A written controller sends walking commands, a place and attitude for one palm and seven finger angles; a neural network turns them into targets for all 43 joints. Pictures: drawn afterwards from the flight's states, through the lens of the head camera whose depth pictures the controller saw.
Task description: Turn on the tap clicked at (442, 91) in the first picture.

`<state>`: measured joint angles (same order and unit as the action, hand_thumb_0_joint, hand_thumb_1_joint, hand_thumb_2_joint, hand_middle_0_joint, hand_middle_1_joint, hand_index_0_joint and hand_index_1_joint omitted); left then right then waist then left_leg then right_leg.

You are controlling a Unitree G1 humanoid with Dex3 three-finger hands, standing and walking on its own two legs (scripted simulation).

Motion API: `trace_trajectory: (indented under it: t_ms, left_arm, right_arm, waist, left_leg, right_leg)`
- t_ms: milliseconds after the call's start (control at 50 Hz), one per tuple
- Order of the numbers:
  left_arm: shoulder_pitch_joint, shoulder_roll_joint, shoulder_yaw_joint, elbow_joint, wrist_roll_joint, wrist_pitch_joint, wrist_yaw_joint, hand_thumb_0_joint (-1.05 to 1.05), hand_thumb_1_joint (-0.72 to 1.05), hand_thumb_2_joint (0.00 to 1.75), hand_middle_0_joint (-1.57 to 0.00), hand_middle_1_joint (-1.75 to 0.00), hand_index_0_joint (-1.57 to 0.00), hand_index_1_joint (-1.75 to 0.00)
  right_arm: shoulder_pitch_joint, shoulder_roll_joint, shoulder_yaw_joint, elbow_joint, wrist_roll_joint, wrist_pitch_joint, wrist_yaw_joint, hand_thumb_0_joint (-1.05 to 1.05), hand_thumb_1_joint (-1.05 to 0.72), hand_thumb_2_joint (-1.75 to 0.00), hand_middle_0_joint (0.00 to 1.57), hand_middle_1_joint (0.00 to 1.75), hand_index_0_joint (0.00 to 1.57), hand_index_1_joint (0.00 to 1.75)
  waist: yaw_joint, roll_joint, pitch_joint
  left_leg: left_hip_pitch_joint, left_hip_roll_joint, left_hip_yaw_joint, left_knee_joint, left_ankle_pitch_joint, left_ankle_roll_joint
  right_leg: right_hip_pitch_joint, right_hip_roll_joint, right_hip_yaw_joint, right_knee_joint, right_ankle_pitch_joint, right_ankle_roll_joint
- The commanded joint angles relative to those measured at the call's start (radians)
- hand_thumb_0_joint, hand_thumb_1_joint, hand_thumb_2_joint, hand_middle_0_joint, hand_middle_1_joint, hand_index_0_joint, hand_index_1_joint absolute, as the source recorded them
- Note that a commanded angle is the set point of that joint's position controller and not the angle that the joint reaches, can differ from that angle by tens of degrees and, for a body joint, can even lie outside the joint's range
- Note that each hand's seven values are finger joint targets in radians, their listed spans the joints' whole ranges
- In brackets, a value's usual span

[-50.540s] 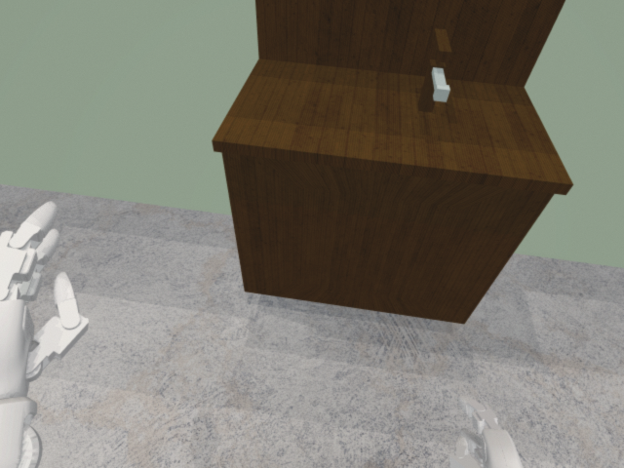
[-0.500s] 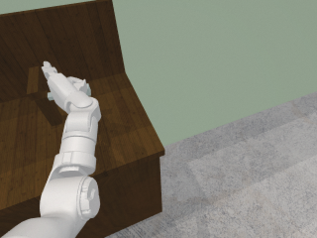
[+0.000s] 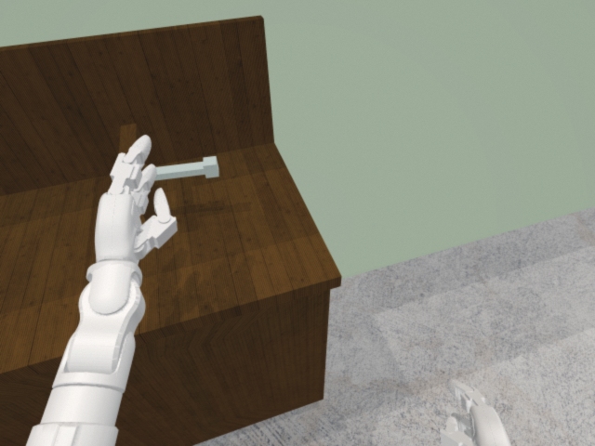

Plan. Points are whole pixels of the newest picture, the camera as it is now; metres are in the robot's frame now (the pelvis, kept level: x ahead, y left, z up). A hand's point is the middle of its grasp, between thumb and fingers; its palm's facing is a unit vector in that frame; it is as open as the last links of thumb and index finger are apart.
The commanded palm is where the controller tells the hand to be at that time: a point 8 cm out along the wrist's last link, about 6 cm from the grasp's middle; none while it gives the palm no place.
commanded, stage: draw the hand back beside the body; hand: left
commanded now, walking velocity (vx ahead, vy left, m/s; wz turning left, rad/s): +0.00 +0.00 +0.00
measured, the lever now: (211, 167) +0.56 +0.23 +0.08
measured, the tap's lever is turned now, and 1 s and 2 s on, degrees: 82 82 82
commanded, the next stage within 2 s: step back with the hand held close in 0.88 s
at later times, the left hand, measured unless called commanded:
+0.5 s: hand (120, 281) +0.25 +0.23 +0.15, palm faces +0.34 -0.89 -0.30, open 7.5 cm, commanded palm +0.20 +0.28 +0.17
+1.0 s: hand (113, 296) +0.22 +0.22 +0.16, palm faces +0.39 -0.86 -0.34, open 7.4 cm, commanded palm +0.18 +0.27 +0.17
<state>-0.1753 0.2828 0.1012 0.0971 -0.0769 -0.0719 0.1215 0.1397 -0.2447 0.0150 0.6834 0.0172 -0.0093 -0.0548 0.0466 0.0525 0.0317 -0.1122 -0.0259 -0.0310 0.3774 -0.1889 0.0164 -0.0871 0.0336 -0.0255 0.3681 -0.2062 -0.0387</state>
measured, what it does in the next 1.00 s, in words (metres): stands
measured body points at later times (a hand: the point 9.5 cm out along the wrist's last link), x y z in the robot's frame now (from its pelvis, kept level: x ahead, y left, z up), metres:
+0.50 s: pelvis +0.02 +0.01 +0.00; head +0.00 -0.01 +0.45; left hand +0.22 +0.28 +0.17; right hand +0.19 -0.22 -0.10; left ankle +0.02 +0.11 -0.75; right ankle +0.00 -0.09 -0.75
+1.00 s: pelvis +0.02 -0.01 +0.00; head -0.01 -0.03 +0.45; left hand +0.19 +0.27 +0.18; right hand +0.21 -0.23 -0.09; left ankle +0.02 +0.11 -0.75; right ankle +0.00 -0.09 -0.75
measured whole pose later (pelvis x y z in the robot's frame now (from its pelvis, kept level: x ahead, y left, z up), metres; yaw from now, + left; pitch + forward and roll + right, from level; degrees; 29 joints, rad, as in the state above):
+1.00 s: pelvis +0.02 -0.01 +0.00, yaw +0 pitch -5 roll +0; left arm 0.41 0.32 0.24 -0.37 -0.07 -0.08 0.12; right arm 0.17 -0.22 0.01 0.66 -0.01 -0.07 -0.05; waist 0.06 0.07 0.03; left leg -0.07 -0.01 -0.04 0.38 -0.22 0.00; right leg -0.03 0.05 -0.03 0.34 -0.22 -0.05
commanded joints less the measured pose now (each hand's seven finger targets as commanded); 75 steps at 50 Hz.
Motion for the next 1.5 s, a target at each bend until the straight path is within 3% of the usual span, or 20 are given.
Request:
trace_trajectory:
  t_ms: [0,40,80,140,260,340,420,540,580,720,860,960,980,1000,1020,1120,1220,1240,1340,1480]
  left_arm:
    - [-0.207,0.206,0.130,-0.265,-0.004,-0.073,-0.005,0.00,0.90,0.90,-0.18,-0.24,-0.18,-0.24]
    - [-0.145,0.281,0.218,-0.331,-0.002,-0.078,-0.002,0.00,0.90,0.90,-0.18,-0.25,-0.18,-0.25]
    - [-0.100,0.241,0.197,-0.391,-0.006,-0.078,-0.007,0.00,0.90,0.90,-0.19,-0.26,-0.19,-0.26]
    - [-0.045,0.249,0.211,-0.473,-0.004,-0.075,-0.008,0.00,0.90,0.90,-0.19,-0.26,-0.19,-0.26]
    - [0.133,0.145,0.128,-0.488,-0.006,-0.062,-0.022,0.00,0.90,0.90,-0.19,-0.28,-0.19,-0.28]
    - [0.201,0.180,0.168,-0.540,-0.002,-0.072,-0.016,0.00,0.90,0.90,-0.20,-0.29,-0.20,-0.29]
    - [0.307,0.228,0.239,-0.641,0.002,-0.091,-0.002,0.00,0.90,0.90,-0.20,-0.30,-0.20,-0.30]
    - [0.473,0.239,0.279,-0.721,-0.001,-0.079,0.008,0.00,0.90,0.90,-0.20,-0.30,-0.20,-0.30]
    - [0.532,0.215,0.272,-0.717,-0.004,-0.076,0.005,0.00,0.90,0.90,-0.20,-0.30,-0.20,-0.30]
    - [0.420,0.201,0.241,-0.664,0.005,-0.079,0.010,0.00,0.90,0.90,-0.20,-0.30,-0.20,-0.30]
    - [0.449,0.212,0.256,-0.700,0.004,-0.087,0.016,0.00,0.90,0.90,-0.20,-0.30,-0.20,-0.30]
    - [0.483,0.209,0.261,-0.676,0.000,-0.079,0.012,0.00,0.90,0.90,-0.20,-0.30,-0.20,-0.30]
    - [0.460,0.242,0.291,-0.707,-0.003,-0.084,0.015,0.00,0.90,0.90,-0.20,-0.30,-0.20,-0.30]
    - [0.375,0.370,0.428,-0.748,0.005,-0.112,0.016,0.00,0.90,0.90,-0.20,-0.30,-0.20,-0.30]
    - [0.480,0.272,0.353,-0.644,0.005,-0.107,0.002,0.00,0.90,0.90,-0.20,-0.30,-0.20,-0.30]
    - [0.601,0.207,0.285,-0.637,0.011,-0.090,-0.008,0.00,0.90,0.90,-0.20,-0.30,-0.20,-0.30]
    - [0.605,0.259,0.316,-0.719,0.013,-0.090,0.007,0.00,0.90,0.90,-0.20,-0.30,-0.20,-0.30]
    - [0.576,0.301,0.344,-0.761,0.017,-0.096,0.013,0.00,0.90,0.90,-0.20,-0.30,-0.20,-0.30]
    - [0.585,0.319,0.370,-0.770,0.018,-0.113,0.029,0.00,0.90,0.90,-0.20,-0.30,-0.20,-0.30]
    - [0.612,0.245,0.309,-0.707,0.027,-0.131,0.040,0.00,0.90,0.90,-0.20,-0.30,-0.20,-0.30]
  right_arm:
    - [-0.120,-0.093,-0.029,-0.158,-0.010,-0.035,-0.015,0.00,-0.90,-0.90,0.20,0.30,0.20,0.30]
    - [-0.118,-0.092,-0.027,-0.157,-0.018,-0.029,-0.013,0.00,-0.90,-0.90,0.20,0.30,0.20,0.30]
    - [-0.125,-0.075,-0.022,-0.174,-0.019,-0.028,-0.008,0.00,-0.90,-0.90,0.20,0.30,0.20,0.30]
    - [-0.122,-0.080,-0.026,-0.180,-0.024,-0.035,-0.005,0.00,-0.90,-0.90,0.20,0.30,0.20,0.30]
    - [-0.116,-0.084,-0.034,-0.180,-0.020,-0.054,0.005,0.00,-0.90,-0.90,0.20,0.30,0.20,0.30]
    - [-0.114,-0.093,-0.043,-0.170,-0.023,-0.065,0.003,0.00,-0.90,-0.90,0.20,0.30,0.20,0.30]
    - [-0.104,-0.089,-0.050,-0.175,-0.029,-0.079,0.002,0.00,-0.90,-0.90,0.20,0.30,0.20,0.30]
    - [-0.097,-0.089,-0.050,-0.184,-0.027,-0.091,0.003,0.00,-0.90,-0.90,0.20,0.30,0.20,0.30]
    - [-0.097,-0.084,-0.052,-0.187,-0.027,-0.094,0.003,0.00,-0.90,-0.90,0.20,0.30,0.20,0.30]
    - [-0.105,-0.088,-0.056,-0.171,-0.025,-0.106,-0.012,0.00,-0.90,-0.90,0.20,0.30,0.20,0.30]
    - [-0.108,-0.077,-0.046,-0.178,-0.029,-0.114,-0.014,0.00,-0.90,-0.90,0.20,0.30,0.20,0.30]
    - [-0.112,-0.076,-0.047,-0.176,-0.030,-0.113,-0.012,0.00,-0.90,-0.90,0.20,0.30,0.20,0.30]
    - [-0.111,-0.081,-0.050,-0.181,-0.029,-0.113,-0.014,0.00,-0.90,-0.90,0.20,0.30,0.20,0.30]
    - [-0.120,-0.091,-0.053,-0.225,-0.018,-0.093,-0.017,0.00,-0.90,-0.90,0.20,0.30,0.20,0.30]
    - [-0.116,-0.076,-0.049,-0.203,-0.022,-0.076,-0.019,0.00,-0.90,-0.90,0.20,0.30,0.20,0.30]
    - [-0.085,-0.087,-0.066,-0.241,-0.015,-0.037,-0.016,0.00,-0.90,-0.90,0.20,0.30,0.20,0.30]
    - [-0.089,-0.090,-0.072,-0.266,-0.009,-0.016,-0.027,0.00,-0.90,-0.90,0.20,0.30,0.20,0.30]
    - [-0.094,-0.095,-0.074,-0.264,-0.011,-0.013,-0.031,0.00,-0.90,-0.90,0.20,0.30,0.20,0.30]
    - [-0.093,-0.095,-0.078,-0.266,-0.012,-0.014,-0.039,0.00,-0.90,-0.90,0.20,0.30,0.20,0.30]
    - [-0.072,-0.103,-0.074,-0.271,-0.006,-0.023,-0.034,0.00,-0.90,-0.90,0.20,0.30,0.20,0.30]
  waist:
    - [-0.016,-0.053,-0.184]
    - [0.004,0.033,-0.210]
    - [0.000,0.054,-0.185]
    - [0.000,0.056,-0.161]
    - [-0.013,-0.007,-0.067]
    - [-0.007,-0.021,-0.075]
    - [0.010,-0.006,-0.175]
    - [0.012,0.065,-0.103]
    - [0.011,0.020,-0.077]
    - [-0.006,-0.035,-0.038]
    - [0.009,0.041,-0.091]
    - [0.008,-0.022,-0.057]
    - [0.012,-0.019,-0.087]
    - [0.002,-0.014,-0.024]
    - [-0.012,-0.051,-0.045]
    - [-0.021,-0.032,-0.180]
    - [-0.022,-0.075,-0.214]
    - [-0.023,-0.038,-0.218]
    - [-0.025,0.007,-0.172]
    - [-0.041,-0.008,-0.094]
  left_leg:
    - [0.072,0.002,0.006,-0.085,0.032,0.018]
    - [0.078,0.005,0.000,-0.088,0.089,0.004]
    - [0.080,0.012,0.000,-0.090,0.113,-0.002]
    - [0.084,0.015,-0.010,-0.095,0.134,-0.010]
    - [0.084,0.028,-0.008,-0.096,0.147,-0.008]
    - [0.091,0.022,-0.010,-0.096,0.127,-0.003]
    - [0.110,0.020,-0.004,-0.063,0.221,-0.004]
    - [0.067,0.024,-0.002,-0.050,0.234,-0.014]
    - [0.054,0.027,0.005,-0.047,0.228,-0.007]
    - [0.062,0.018,0.010,-0.045,0.128,0.013]
    - [0.067,0.013,0.007,-0.042,0.156,0.009]
    - [0.051,0.018,0.011,-0.039,0.173,0.011]
    - [0.060,0.017,0.011,-0.037,0.171,0.014]
    - [-0.010,0.039,-0.028,0.025,0.167,0.031]
    - [-0.009,0.045,-0.040,0.056,0.173,0.028]
    - [0.027,0.067,-0.026,0.080,0.316,0.019]
    - [0.014,0.069,-0.026,0.082,0.325,0.019]
    - [0.010,0.070,-0.028,0.074,0.324,0.017]
    - [-0.074,0.069,-0.056,0.046,0.184,0.017]
    - [-0.183,0.071,-0.079,0.024,-0.148,0.023]
  right_leg:
    - [0.031,-0.007,0.027,-0.091,0.058,0.010]
    - [0.076,-0.007,0.027,-0.088,0.110,0.002]
    - [0.077,-0.005,0.025,-0.086,0.137,0.001]
    - [0.074,0.003,0.019,-0.093,0.140,-0.002]
    - [0.021,0.003,0.016,-0.098,0.128,0.006]
    - [0.023,0.004,0.014,-0.106,0.111,0.007]
    - [0.082,-0.005,0.017,-0.082,0.198,0.007]
    - [0.063,-0.008,0.018,-0.085,0.205,0.006]
    - [0.050,-0.010,0.016,-0.081,0.209,0.010]
    - [-0.011,-0.012,0.018,-0.095,0.117,0.017]
    - [0.041,-0.023,0.024,-0.081,0.161,0.012]
    - [0.033,-0.020,0.023,-0.083,0.186,0.015]
    - [0.044,-0.022,0.027,-0.084,0.189,0.016]
    - [-0.062,-0.074,0.109,-0.108,0.274,0.023]
    - [-0.073,-0.110,0.106,-0.096,0.309,0.023]
    - [-0.061,-0.122,0.085,-0.028,0.407,0.039]
    - [-0.096,-0.114,0.076,-0.019,0.359,0.045]
    - [-0.100,-0.113,0.076,-0.013,0.345,0.041]
    - [-0.137,-0.099,0.090,-0.026,0.165,0.033]
    - [-0.216,-0.091,0.105,-0.093,-0.141,0.026]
